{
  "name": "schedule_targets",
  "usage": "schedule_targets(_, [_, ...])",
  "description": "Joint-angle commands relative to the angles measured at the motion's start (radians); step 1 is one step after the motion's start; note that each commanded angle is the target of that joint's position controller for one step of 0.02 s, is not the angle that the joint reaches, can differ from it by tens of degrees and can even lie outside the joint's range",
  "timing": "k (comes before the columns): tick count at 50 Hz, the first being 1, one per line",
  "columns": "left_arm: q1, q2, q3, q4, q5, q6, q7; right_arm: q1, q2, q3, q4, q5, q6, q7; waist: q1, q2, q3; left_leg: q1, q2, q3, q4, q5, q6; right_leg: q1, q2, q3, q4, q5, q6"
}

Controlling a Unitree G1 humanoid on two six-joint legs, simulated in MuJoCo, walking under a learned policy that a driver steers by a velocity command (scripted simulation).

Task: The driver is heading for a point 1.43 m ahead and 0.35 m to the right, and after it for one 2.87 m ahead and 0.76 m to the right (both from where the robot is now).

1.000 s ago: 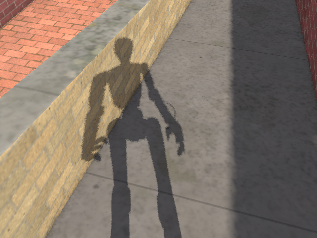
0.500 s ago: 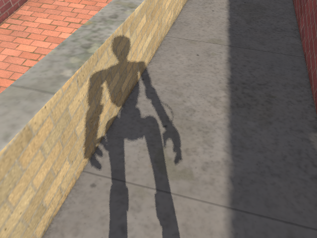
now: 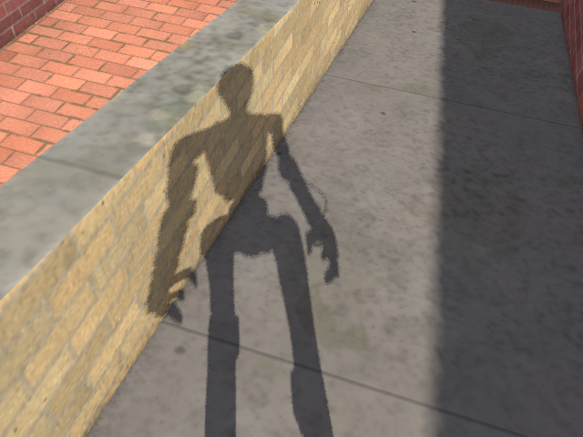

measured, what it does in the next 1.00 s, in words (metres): goes down: left foot, then right foot 0.06 m lower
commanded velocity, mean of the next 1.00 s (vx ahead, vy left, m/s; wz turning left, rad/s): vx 0.46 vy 0.00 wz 0.00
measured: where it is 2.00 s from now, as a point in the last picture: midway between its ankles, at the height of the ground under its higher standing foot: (304, 366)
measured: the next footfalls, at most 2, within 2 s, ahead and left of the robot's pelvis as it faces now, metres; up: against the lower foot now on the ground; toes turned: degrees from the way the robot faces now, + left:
left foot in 0.08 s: +0.11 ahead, +0.14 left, -0.01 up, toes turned +1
right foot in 0.60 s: +0.47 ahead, -0.07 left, -0.07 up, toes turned +1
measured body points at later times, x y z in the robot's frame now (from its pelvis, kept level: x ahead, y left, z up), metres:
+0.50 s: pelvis +0.24 +0.04 -0.03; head +0.26 +0.05 +0.42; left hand +0.44 +0.27 -0.13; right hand +0.14 -0.21 -0.17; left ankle +0.08 +0.13 -0.75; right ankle +0.41 -0.09 -0.75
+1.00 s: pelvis +0.53 +0.02 -0.08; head +0.55 +0.03 +0.37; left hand +0.52 +0.29 -0.22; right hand +0.71 -0.23 -0.18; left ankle +0.72 +0.17 -0.79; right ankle +0.44 -0.07 -0.81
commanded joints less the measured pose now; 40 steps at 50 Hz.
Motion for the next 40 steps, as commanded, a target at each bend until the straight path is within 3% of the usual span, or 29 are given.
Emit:
schedule_targets(1, [0.001,0.166,0.035,-0.038,-0.014,0.007,-0.002,-0.013,-0.057,-0.014,-0.045,0.010,-0.037,0.017,-0.039,-0.081,0.133,0.084,-0.031,0.058,-0.153,0.165,-0.014,-0.180,-0.203,0.190,-0.159,-0.144,-0.180])
schedule_targets(3, [-0.026,0.160,0.032,-0.046,-0.015,0.008,-0.002,0.102,-0.077,-0.031,-0.006,0.008,-0.029,0.012,-0.096,-0.065,0.104,0.272,-0.066,0.071,-0.196,0.195,-0.022,-0.280,-0.169,0.168,-0.061,-0.127,-0.154])
schedule_targets(4, [-0.051,0.149,0.028,-0.052,-0.009,0.004,-0.003,0.197,-0.097,-0.041,0.016,0.005,-0.026,0.008,-0.152,-0.049,0.080,0.371,-0.042,0.035,-0.236,0.161,-0.002,-0.327,-0.137,0.132,0.069,-0.084,-0.128])
schedule_targets(5, [-0.085,0.077,0.007,-0.079,0.003,-0.005,-0.010,0.324,-0.194,-0.066,0.030,-0.010,-0.027,-0.003,-0.202,0.161,0.018,0.475,0.159,-0.222,-0.356,0.047,0.071,-0.417,-0.048,0.013,0.433,-0.117,-0.066])
schedule_targets(6, [-0.094,0.021,-0.002,-0.129,0.008,-0.026,0.000,0.360,-0.246,-0.065,0.016,-0.035,-0.036,0.010,-0.166,0.333,-0.008,0.545,0.316,-0.626,-0.521,-0.031,0.162,-0.613,0.060,0.016,0.725,-0.356,-0.048])
schedule_targets(7, [-0.031,0.048,0.003,-0.116,-0.001,-0.044,0.001,0.306,-0.234,-0.053,0.003,-0.040,-0.050,0.024,-0.123,0.259,0.010,0.490,0.340,-0.675,-0.510,-0.021,0.207,-0.639,0.017,0.121,0.840,-0.365,-0.064])
schedule_targets(8, [-0.021,0.057,0.004,-0.118,-0.024,-0.049,0.001,0.235,-0.216,-0.051,-0.019,-0.026,-0.057,0.031,-0.092,0.226,0.063,0.446,0.349,-0.660,-0.535,-0.163,0.224,-0.711,-0.035,0.107,0.885,-0.288,-0.081])
schedule_targets(9, [-0.075,0.097,0.014,-0.117,-0.025,-0.052,0.000,0.152,-0.159,-0.034,-0.050,-0.019,-0.059,0.036,-0.085,0.132,0.127,0.371,0.288,-0.542,-0.552,-0.152,0.191,-0.706,-0.092,0.103,0.864,-0.183,-0.086])
schedule_targets(10, [-0.102,0.102,0.022,-0.113,-0.014,-0.053,0.002,0.089,-0.148,-0.029,-0.072,-0.025,-0.054,0.034,-0.068,0.093,0.136,0.322,0.240,-0.447,-0.565,-0.066,0.159,-0.672,-0.119,0.096,0.801,-0.098,-0.084])
schedule_targets(12, [-0.114,0.114,0.033,-0.109,0.001,-0.047,-0.011,0.111,-0.113,-0.013,-0.074,-0.034,-0.041,0.024,-0.062,0.112,0.119,0.307,0.173,-0.288,-0.564,0.225,0.131,-0.610,-0.138,0.071,0.697,-0.001,-0.063])
schedule_targets(15, [-0.206,0.090,0.037,-0.150,0.011,-0.042,-0.017,0.194,-0.135,-0.013,-0.051,-0.037,-0.037,0.003,-0.071,0.094,0.101,0.340,0.149,-0.184,-0.548,0.511,0.148,-0.628,-0.122,0.042,0.543,0.131,-0.029])
schedule_targets(19, [-0.392,0.047,0.021,-0.221,0.010,-0.054,-0.037,0.202,-0.151,-0.010,-0.053,-0.027,-0.026,-0.026,-0.102,0.079,0.123,0.241,0.081,-0.078,-0.531,0.469,0.127,-0.511,-0.063,0.002,0.199,0.414,-0.020])
schedule_targets(22, [-0.463,0.050,0.013,-0.261,0.011,-0.058,-0.058,0.245,-0.151,-0.013,-0.029,-0.013,-0.027,-0.032,-0.117,0.078,0.137,0.233,0.110,-0.096,-0.463,0.361,0.124,-0.476,-0.053,0.027,0.111,0.537,-0.044])
schedule_targets(24, [-0.502,0.064,0.010,-0.288,0.016,-0.063,-0.073,0.261,-0.142,-0.015,-0.020,-0.011,-0.023,-0.036,-0.121,0.062,0.140,0.290,0.134,-0.107,-0.368,0.357,0.119,-0.517,-0.056,0.047,0.078,0.532,-0.071])
schedule_targets(27, [-0.510,0.089,0.009,-0.300,0.016,-0.074,-0.087,0.278,-0.154,-0.023,-0.018,-0.022,-0.008,-0.033,-0.111,0.047,0.121,0.367,0.170,-0.147,-0.226,0.454,0.116,-0.509,-0.049,0.046,0.068,0.406,-0.096])
schedule_targets(28, [-0.465,0.111,0.018,-0.289,0.016,-0.079,-0.087,0.280,-0.162,-0.025,-0.020,-0.027,-0.001,-0.025,-0.088,0.037,0.088,0.394,0.152,-0.140,-0.141,0.581,0.110,-0.447,-0.020,0.018,0.060,0.346,-0.108])
schedule_targets(29, [-0.335,0.134,0.032,-0.248,0.015,-0.084,-0.083,0.252,-0.171,-0.025,-0.027,-0.032,0.006,-0.014,-0.022,0.040,0.018,0.362,0.126,-0.131,0.019,0.677,0.098,-0.279,0.000,-0.003,0.053,0.354,-0.130])
schedule_targets(30, [-0.139,0.179,0.049,-0.191,0.022,-0.087,-0.078,0.205,-0.158,-0.015,-0.049,-0.036,0.003,-0.002,0.072,0.022,-0.096,0.203,0.066,-0.102,0.263,0.637,0.070,0.012,-0.045,0.028,0.124,0.486,-0.166])
schedule_targets(31, [0.004,0.238,0.048,-0.163,0.044,-0.081,-0.074,0.276,-0.063,0.012,-0.060,-0.057,-0.014,0.006,0.070,-0.195,-0.265,-0.098,-0.067,-0.031,0.693,-0.032,0.022,0.350,-0.275,0.278,0.264,0.749,-0.263])
schedule_targets(32, [0.015,0.211,0.027,-0.180,0.037,-0.058,-0.074,0.429,-0.050,0.022,-0.018,-0.041,-0.046,0.022,0.015,-0.290,-0.390,-0.298,-0.120,-0.176,0.901,-0.417,0.002,0.529,-0.379,0.532,0.321,0.961,-0.354])
schedule_targets(33, [0.059,0.266,0.064,-0.144,-0.001,-0.039,-0.068,0.387,-0.095,0.021,-0.062,0.019,-0.061,0.030,0.057,-0.304,-0.426,-0.465,-0.078,-0.159,0.934,-0.304,-0.014,0.547,-0.460,0.755,0.087,0.232,-0.448])
schedule_targets(34, [-0.046,0.184,0.046,-0.177,-0.005,-0.034,-0.055,0.195,-0.159,0.006,-0.106,0.029,-0.061,0.017,0.068,-0.086,-0.216,-0.530,-0.010,-0.111,0.893,-0.200,-0.021,0.361,-0.392,0.697,-0.019,-0.025,-0.386])
schedule_targets(35, [-0.171,0.157,0.027,-0.207,0.008,-0.037,-0.053,0.088,-0.187,-0.006,-0.138,0.007,-0.051,0.007,0.029,0.036,-0.068,-0.488,0.022,-0.085,0.821,-0.091,-0.032,0.124,-0.363,0.601,-0.065,0.052,-0.343])
schedule_targets(36, [-0.248,0.143,0.013,-0.229,0.027,-0.048,-0.058,0.095,-0.168,-0.011,-0.132,-0.020,-0.033,-0.003,-0.029,0.096,-0.019,-0.371,0.059,-0.103,0.748,-0.038,-0.044,-0.067,-0.328,0.523,-0.095,0.191,-0.330])
schedule_targets(37, [-0.286,0.141,0.016,-0.229,0.032,-0.054,-0.063,0.127,-0.134,-0.011,-0.130,-0.036,-0.018,-0.007,-0.072,0.076,0.007,-0.296,0.087,-0.123,0.652,-0.004,-0.050,-0.174,-0.292,0.457,-0.116,0.240,-0.314])
schedule_targets(38, [-0.283,0.134,0.014,-0.214,0.032,-0.059,-0.065,0.139,-0.109,-0.011,-0.136,-0.038,-0.011,-0.010,-0.089,0.028,0.025,-0.247,0.108,-0.124,0.568,0.009,-0.051,-0.237,-0.260,0.385,-0.137,0.294,-0.297])
schedule_targets(40, [-0.238,0.148,0.018,-0.185,0.035,-0.064,-0.058,0.095,-0.100,-0.015,-0.170,-0.046,-0.014,-0.016,-0.087,-0.011,0.036,-0.233,0.111,-0.101,0.418,0.091,-0.060,-0.264,-0.219,0.268,-0.157,0.471,-0.288])
Keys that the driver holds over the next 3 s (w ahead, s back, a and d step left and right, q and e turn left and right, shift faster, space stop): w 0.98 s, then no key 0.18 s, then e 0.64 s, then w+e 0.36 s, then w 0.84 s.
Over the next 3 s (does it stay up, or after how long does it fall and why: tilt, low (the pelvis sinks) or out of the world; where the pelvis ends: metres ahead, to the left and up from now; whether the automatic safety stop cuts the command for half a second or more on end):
stays up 1.14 -0.29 -0.17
